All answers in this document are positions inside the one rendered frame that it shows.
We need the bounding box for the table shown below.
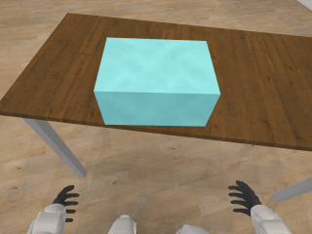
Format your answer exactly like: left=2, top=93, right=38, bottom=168
left=0, top=13, right=312, bottom=202

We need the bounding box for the right robot forearm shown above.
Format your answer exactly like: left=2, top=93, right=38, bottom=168
left=251, top=205, right=292, bottom=234

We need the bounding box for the right robot hand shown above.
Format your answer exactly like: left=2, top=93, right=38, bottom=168
left=228, top=180, right=262, bottom=216

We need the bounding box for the carton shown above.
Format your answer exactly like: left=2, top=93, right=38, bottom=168
left=94, top=37, right=220, bottom=127

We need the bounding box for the left robot forearm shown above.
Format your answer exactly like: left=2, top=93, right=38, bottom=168
left=26, top=203, right=67, bottom=234

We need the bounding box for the left robot thigh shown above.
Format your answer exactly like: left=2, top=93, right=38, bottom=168
left=108, top=217, right=137, bottom=234

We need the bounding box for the left robot hand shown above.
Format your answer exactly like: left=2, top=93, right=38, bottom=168
left=53, top=185, right=79, bottom=222

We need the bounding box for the left robot shin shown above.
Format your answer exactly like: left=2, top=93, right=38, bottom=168
left=120, top=214, right=130, bottom=218

